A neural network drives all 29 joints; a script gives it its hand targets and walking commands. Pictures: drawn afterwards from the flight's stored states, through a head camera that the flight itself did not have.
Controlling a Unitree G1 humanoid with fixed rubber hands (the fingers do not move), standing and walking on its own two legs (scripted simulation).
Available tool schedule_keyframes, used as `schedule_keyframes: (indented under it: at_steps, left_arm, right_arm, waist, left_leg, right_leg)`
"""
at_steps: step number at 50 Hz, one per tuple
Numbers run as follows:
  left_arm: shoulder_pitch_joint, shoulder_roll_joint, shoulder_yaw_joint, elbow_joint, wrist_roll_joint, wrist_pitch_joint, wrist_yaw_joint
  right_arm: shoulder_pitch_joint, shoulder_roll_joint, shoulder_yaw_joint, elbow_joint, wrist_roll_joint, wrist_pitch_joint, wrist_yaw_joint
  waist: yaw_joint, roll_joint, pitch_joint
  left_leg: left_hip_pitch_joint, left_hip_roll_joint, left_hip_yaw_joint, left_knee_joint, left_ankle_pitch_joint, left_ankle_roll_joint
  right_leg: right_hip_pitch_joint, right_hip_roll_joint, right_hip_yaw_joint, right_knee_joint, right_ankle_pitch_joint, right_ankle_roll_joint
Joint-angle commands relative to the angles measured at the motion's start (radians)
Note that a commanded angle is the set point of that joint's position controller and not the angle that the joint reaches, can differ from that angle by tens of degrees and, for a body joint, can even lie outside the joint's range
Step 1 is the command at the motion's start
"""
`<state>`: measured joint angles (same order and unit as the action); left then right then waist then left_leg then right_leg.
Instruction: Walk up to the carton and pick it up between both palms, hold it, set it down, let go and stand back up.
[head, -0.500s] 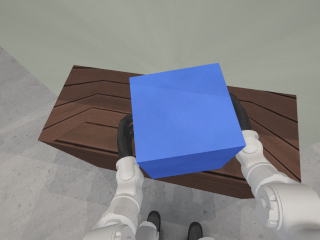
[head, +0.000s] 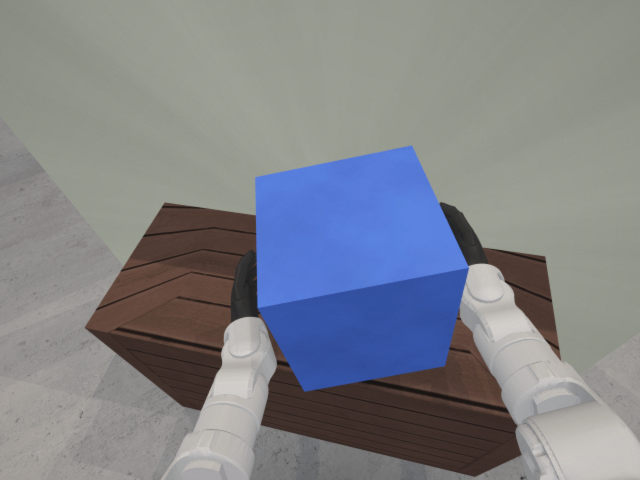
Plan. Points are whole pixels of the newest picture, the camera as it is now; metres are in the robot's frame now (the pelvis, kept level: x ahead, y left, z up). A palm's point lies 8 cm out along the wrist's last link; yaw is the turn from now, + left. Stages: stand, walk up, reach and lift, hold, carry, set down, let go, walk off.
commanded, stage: reach and lift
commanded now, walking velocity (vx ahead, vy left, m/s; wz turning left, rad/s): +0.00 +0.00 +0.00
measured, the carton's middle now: (354, 276) +0.39 +0.01 +0.01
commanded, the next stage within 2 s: none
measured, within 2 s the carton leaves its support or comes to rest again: neither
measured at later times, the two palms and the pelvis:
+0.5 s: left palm (209, 274) +0.33 +0.18 +0.10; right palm (476, 248) +0.37 -0.12 +0.12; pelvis -0.02 +0.01 +0.03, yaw -2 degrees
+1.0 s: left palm (210, 243) +0.35 +0.18 +0.13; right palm (489, 240) +0.36 -0.12 +0.14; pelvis -0.01 +0.04 +0.03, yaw -2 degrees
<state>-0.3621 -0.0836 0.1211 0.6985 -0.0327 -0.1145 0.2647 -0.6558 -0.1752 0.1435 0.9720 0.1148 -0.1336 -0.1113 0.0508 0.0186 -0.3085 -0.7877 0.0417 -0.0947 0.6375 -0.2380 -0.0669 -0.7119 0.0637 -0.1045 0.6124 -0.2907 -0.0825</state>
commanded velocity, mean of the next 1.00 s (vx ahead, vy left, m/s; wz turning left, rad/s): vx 0.00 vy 0.00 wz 0.00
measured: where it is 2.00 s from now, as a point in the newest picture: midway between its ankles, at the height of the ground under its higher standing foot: outside the picture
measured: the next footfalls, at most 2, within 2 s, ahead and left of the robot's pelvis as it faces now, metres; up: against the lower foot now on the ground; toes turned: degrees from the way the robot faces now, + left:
none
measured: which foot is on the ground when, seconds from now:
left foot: down 0.00-1.00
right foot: down 0.00-1.00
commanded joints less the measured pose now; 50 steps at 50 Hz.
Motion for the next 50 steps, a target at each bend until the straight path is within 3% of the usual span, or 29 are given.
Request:
schedule_keyframes:
  at_steps: [1,4,8,15,18,19,20,23,24,26,29,34,39,47,50]
  left_arm:
    - [-0.93,-0.765,-0.552,-0.467,0.058,0.012,-0.134]
    - [-0.926,-0.724,-0.477,-0.444,0.069,0.106,-0.152]
    - [-0.923,-0.665,-0.333,-0.368,0.113,0.184,-0.192]
    - [-0.939,-0.586,-0.081,-0.198,0.236,0.193,-0.281]
    - [-0.948,-0.55,-0.03,-0.178,0.269,0.191,-0.307]
    - [-0.97,-0.475,0.002,-0.226,0.228,0.165,-0.312]
    - [-0.999,-0.472,-0.037,-0.243,0.222,0.159,-0.313]
    - [-1.006,-0.474,-0.057,-0.239,0.247,0.183,-0.312]
    - [-1.016,-0.498,-0.095,-0.26,0.232,0.184,-0.305]
    - [-1.022,-0.536,-0.175,-0.284,0.202,0.183,-0.293]
    - [-1.026,-0.575,-0.252,-0.306,0.178,0.199,-0.279]
    - [-1.041,-0.67,-0.419,-0.43,0.125,0.241,-0.234]
    - [-0.971,-0.688,-0.481,-0.49,0.108,0.334,-0.214]
    - [-0.884,-0.659,-0.496,-0.61,0.102,0.439,-0.241]
    - [-0.868,-0.643,-0.519,-0.664,0.092,0.462,-0.255]
  right_arm:
    - [-0.656,0.859,0.381,-0.458,0.016,-0.007,0.117]
    - [-0.68,0.844,0.349,-0.465,0.046,0.077,0.11]
    - [-0.72,0.814,0.243,-0.409,0.018,0.131,0.112]
    - [-0.749,0.772,-0.046,-0.246,-0.193,0.081,0.154]
    - [-0.754,0.747,-0.144,-0.221,-0.284,0.04,0.176]
    - [-0.828,0.796,-0.022,-0.385,-0.22,0.016,0.161]
    - [-0.808,0.793,-0.026,-0.35,-0.217,0.017,0.143]
    - [-0.784,0.762,-0.072,-0.286,-0.248,0.024,0.142]
    - [-0.806,0.773,-0.062,-0.315,-0.249,0.013,0.147]
    - [-0.815,0.775,-0.04,-0.34,-0.236,0.0,0.142]
    - [-0.81,0.766,-0.014,-0.348,-0.203,0.011,0.136]
    - [-0.803,0.767,0.063,-0.434,-0.118,0.043,0.138]
    - [-0.789,0.754,0.149,-0.537,-0.024,0.114,0.131]
    - [-0.773,0.752,0.262,-0.707,0.076,0.197,0.083]
    - [-0.746,0.756,0.292,-0.772,0.097,0.222,0.06]
  waist:
    - [-0.009,-0.081,-0.671]
    - [0.003,-0.107,-0.562]
    - [0.024,-0.105,-0.449]
    - [0.024,-0.101,-0.294]
    - [0.014,-0.103,-0.248]
    - [0.108,-0.182,-0.305]
    - [0.061,-0.158,-0.264]
    - [0.055,-0.09,-0.211]
    - [0.054,-0.067,-0.266]
    - [0.019,-0.046,-0.326]
    - [-0.008,-0.026,-0.323]
    - [-0.05,0.032,-0.43]
    - [-0.047,0.037,-0.388]
    - [-0.034,0.025,-0.345]
    - [-0.054,0.025,-0.334]
  left_leg:
    - [0.367,-0.08,-0.021,-0.063,0.375,-0.007]
    - [0.366,-0.08,-0.023,-0.143,0.289,0.009]
    - [0.41,-0.069,0.012,-0.231,0.246,0.017]
    - [0.522,-0.04,0.126,-0.344,0.216,0.04]
    - [0.548,-0.04,0.17,-0.374,0.197,0.054]
    - [0.501,-0.074,0.176,-0.334,0.198,0.092]
    - [0.498,-0.066,0.165,-0.348,0.161,0.087]
    - [0.544,-0.058,0.189,-0.36,0.119,0.083]
    - [0.572,-0.057,0.189,-0.348,0.143,0.077]
    - [0.621,-0.053,0.176,-0.324,0.187,0.064]
    - [0.678,-0.047,0.158,-0.309,0.202,0.051]
    - [0.854,-0.033,0.102,-0.239,0.384,0.008]
    - [0.885,-0.037,0.066,-0.218,0.429,0.009]
    - [0.902,-0.054,0.051,-0.207,0.512,0.01]
    - [0.911,-0.061,0.046,-0.201,0.536,0.005]
  right_leg:
    - [0.592,-0.062,0.152,-0.042,0.894,0.177]
    - [0.65,-0.077,0.162,-0.092,0.843,0.196]
    - [0.71,-0.086,0.159,-0.151,0.76,0.204]
    - [0.798,-0.09,0.124,-0.238,0.564,0.181]
    - [0.825,-0.088,0.105,-0.263,0.482,0.168]
    - [0.925,-0.105,0.132,-0.235,0.535,0.19]
    - [0.916,-0.112,0.131,-0.231,0.55,0.202]
    - [0.787,-0.093,0.11,-0.279,0.278,0.166]
    - [0.76,-0.085,0.098,-0.281,0.271,0.153]
    - [0.742,-0.069,0.08,-0.277,0.331,0.132]
    - [0.678,-0.054,0.063,-0.281,0.302,0.12]
    - [0.553,-0.014,0.038,-0.291,0.294,0.09]
    - [0.518,-0.003,0.045,-0.298,0.277,0.087]
    - [0.606,0.004,0.058,-0.283,0.421,0.108]
    - [0.64,0.003,0.064,-0.278,0.488,0.118]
